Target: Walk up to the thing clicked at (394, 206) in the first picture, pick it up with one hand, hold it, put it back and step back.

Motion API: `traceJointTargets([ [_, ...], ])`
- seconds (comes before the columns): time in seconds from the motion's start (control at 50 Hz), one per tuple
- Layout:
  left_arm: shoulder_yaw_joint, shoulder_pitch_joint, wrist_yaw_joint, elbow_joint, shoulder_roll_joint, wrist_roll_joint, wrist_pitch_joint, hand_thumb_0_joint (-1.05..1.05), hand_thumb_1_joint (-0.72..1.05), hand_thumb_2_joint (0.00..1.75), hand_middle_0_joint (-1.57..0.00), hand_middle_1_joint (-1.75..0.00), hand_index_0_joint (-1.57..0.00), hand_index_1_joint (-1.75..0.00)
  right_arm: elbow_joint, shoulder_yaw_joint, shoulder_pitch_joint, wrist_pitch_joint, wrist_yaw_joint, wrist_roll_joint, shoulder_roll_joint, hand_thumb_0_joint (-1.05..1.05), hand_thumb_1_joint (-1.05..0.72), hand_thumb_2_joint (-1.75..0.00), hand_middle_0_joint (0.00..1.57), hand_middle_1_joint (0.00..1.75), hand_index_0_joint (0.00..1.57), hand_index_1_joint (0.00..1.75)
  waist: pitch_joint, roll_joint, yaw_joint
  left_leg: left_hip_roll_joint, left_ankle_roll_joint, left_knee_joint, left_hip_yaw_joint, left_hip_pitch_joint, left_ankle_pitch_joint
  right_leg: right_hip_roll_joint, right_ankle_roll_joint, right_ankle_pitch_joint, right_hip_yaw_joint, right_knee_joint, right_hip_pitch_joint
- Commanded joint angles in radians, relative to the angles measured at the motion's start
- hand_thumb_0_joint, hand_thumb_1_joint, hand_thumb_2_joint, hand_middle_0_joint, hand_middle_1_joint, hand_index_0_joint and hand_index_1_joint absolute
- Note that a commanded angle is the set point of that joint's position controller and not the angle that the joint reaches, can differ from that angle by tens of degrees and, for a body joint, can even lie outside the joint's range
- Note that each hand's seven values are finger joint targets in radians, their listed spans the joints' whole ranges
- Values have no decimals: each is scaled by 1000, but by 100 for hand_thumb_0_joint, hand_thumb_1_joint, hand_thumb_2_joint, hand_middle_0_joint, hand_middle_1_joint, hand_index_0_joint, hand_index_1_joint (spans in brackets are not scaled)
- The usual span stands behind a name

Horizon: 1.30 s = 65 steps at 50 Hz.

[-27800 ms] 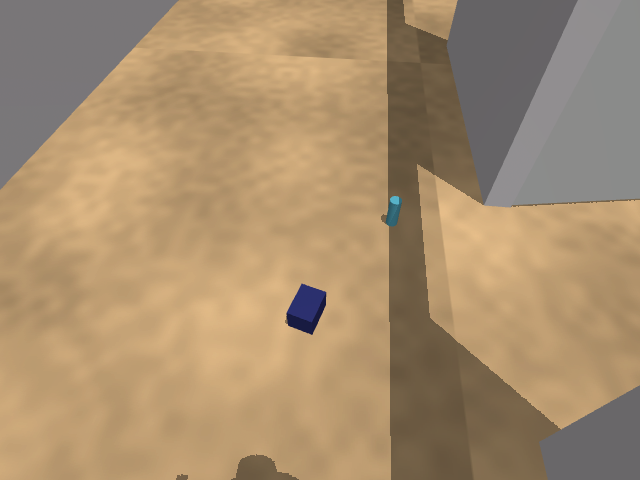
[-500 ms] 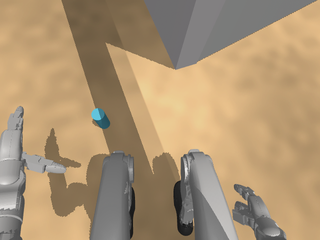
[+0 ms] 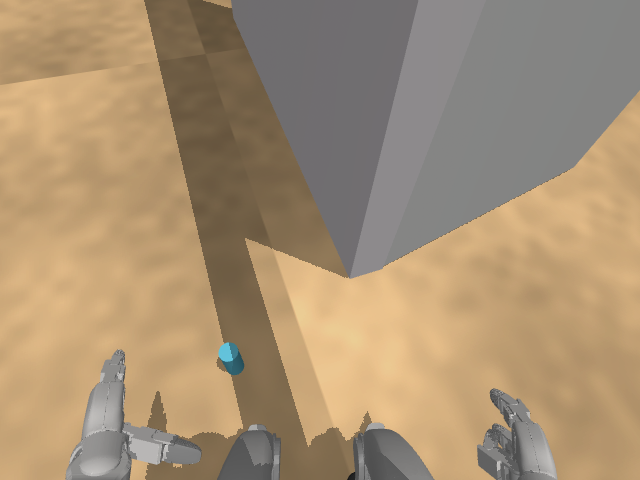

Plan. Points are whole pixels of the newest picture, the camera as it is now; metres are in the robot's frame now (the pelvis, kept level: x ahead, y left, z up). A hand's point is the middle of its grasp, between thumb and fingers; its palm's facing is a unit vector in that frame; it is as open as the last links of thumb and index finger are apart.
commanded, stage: home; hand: left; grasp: from the side
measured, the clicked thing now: (232, 359) +0.43 +0.21 -0.61
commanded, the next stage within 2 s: stand in 1.94 s
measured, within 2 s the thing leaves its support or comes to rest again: neither
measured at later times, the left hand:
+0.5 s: hand (148, 438) +0.18 +0.19 -0.01, palm faces +0.12 -0.95 -0.29, open 17.4 cm
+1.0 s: hand (163, 439) +0.18 +0.18 -0.01, palm faces +0.12 -0.95 -0.29, open 17.6 cm
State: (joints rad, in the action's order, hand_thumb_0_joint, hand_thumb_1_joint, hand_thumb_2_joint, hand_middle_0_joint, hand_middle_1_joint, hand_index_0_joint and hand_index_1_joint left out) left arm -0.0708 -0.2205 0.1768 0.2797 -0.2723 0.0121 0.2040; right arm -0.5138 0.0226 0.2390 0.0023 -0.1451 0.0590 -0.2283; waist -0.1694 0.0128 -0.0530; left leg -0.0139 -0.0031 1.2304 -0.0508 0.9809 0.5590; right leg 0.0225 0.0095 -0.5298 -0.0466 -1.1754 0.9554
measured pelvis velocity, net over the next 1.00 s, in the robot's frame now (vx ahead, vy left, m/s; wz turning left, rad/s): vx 0.01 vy -0.01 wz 0.01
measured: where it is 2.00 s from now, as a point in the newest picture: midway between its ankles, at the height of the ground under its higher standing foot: outside the picture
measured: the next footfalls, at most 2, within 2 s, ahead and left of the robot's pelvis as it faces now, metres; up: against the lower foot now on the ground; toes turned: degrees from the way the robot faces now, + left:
none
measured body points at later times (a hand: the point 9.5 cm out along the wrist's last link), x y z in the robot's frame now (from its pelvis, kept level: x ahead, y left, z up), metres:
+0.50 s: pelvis +0.02 +0.00 +0.05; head +0.05 +0.01 +0.50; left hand +0.17 +0.24 +0.01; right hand +0.20 -0.23 -0.02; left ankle +0.02 +0.12 -0.64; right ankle +0.02 -0.12 -0.64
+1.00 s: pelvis +0.01 -0.01 +0.05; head +0.04 -0.01 +0.50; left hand +0.17 +0.22 +0.01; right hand +0.17 -0.25 -0.03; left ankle +0.02 +0.12 -0.64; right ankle +0.02 -0.12 -0.64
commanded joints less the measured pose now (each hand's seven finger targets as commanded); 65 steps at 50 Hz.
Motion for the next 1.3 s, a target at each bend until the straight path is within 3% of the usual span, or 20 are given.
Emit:
traceJointTargets([
  [0.0, -16, -72, 23, -264, -102, -1, -4, 0, -53, 7, -5, -6, -5, -6, 150, -43, 9, 49, -31, -12, -110, 0, -90, -90, 20, 30, 20, 30, -193, 89, 14, 8, 10, -285, 24, -318, -313, 2, 13, 283, -1, 263, -286],
  [0.1, 39, -162, 19, -409, -61, 6, 25, 0, -54, 6, -5, -6, -5, -6, 186, -39, -1, 72, -44, -16, -103, 0, -90, -90, 20, 30, 20, 30, -112, 52, 11, 8, 13, -359, 21, -373, -299, 10, 8, 278, -14, 331, -341],
  [0.2, 40, -258, 6, -470, -43, 2, 33, 0, -57, 5, -5, -5, -5, -5, 204, -39, -6, 96, -49, -25, -95, 0, -90, -90, 20, 30, 20, 30, -41, 14, 23, -3, 9, -413, -3, -396, -305, 18, 9, 264, -28, 359, -368],
  [0.3, 35, -244, -11, -479, -39, -2, 16, 0, -55, 5, -5, -5, -5, -5, 216, -39, -8, 120, -44, -33, -101, 0, -90, -90, 20, 30, 20, 30, 12, -4, 12, 4, 13, -425, 13, -392, -263, 13, 3, 233, -17, 389, -378],
  [0.52, 31, -232, -17, -498, -38, -10, 2, 0, -58, 4, -5, -5, -5, -5, 198, -41, -3, 150, -42, -47, -101, 0, -90, -90, 20, 30, 20, 30, -104, 55, 17, 10, 5, -406, 16, -467, -376, 9, 7, 330, -2, 372, -440],
  [0.56, 37, -247, -19, -467, -32, -10, 3, 0, -60, 2, -4, -5, -4, -5, 194, -38, -7, 148, -42, -46, -99, 0, -90, -90, 20, 30, 20, 30, -54, 36, 18, 8, 6, -408, 14, -448, -376, 10, 6, 327, -5, 378, -423],
  [0.6, 38, -229, -20, -464, -28, -9, 1, 0, -60, 3, -4, -5, -4, -5, 190, -44, -7, 151, -42, -46, -105, 0, -90, -90, 20, 30, 20, 30, -62, 17, 17, 8, 8, -408, 16, -448, -374, 10, 4, 333, -5, 381, -433],
  [0.72, 23, -243, -25, -450, -36, -6, -4, 0, -60, 3, -4, -5, -4, -5, 194, -42, -21, 153, -35, -42, -103, 0, -90, -90, 20, 30, 20, 30, -26, 13, 34, 13, 11, -420, 25, -428, -319, 5, 2, 286, -1, 403, -425],
  [0.82, 22, -237, -29, -443, -38, -5, -4, 0, -58, 4, -5, -5, -5, -5, 192, -41, -20, 155, -31, -42, -101, 0, -90, -90, 20, 30, 20, 30, -40, -3, 28, 16, 17, -406, 30, -425, -329, 1, -3, 309, 7, 410, -436],
  [0.96, 23, -226, -31, -448, -38, -4, -9, 0, -57, 5, -5, -5, -5, -5, 187, -44, -25, 160, -34, -43, -104, 0, -90, -90, 20, 30, 20, 30, -40, -2, 30, 18, 21, -417, 37, -421, -258, -4, -4, 247, 15, 429, -429],
  [1.06, 25, -218, -32, -452, -36, -6, -10, 0, -57, 5, -5, -5, -5, -5, 175, -41, -18, 168, -38, -44, -99, 0, -90, -90, 20, 30, 20, 30, -40, 3, 22, 17, 22, -406, 41, -432, -284, -8, -7, 278, 22, 427, -426],
  [1.28, 27, -202, -36, -463, -35, -3, -22, 0, -57, 4, -5, -5, -5, -5, 182, -38, -39, 176, -35, -43, -97, 0, -90, -90, 20, 30, 20, 30, 3, 0, 32, 20, 22, -435, 42, -407, -186, -8, -4, 171, 18, 448, -407],
])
